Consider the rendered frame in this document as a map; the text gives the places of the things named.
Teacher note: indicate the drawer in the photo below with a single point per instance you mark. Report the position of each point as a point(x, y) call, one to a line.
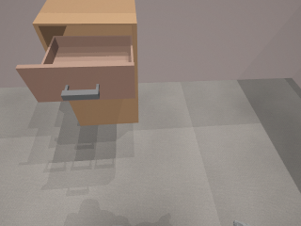
point(82, 62)

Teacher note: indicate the handle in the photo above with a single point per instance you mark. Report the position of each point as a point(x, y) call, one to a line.
point(80, 94)

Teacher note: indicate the cabinet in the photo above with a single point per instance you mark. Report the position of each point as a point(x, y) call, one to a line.
point(93, 18)

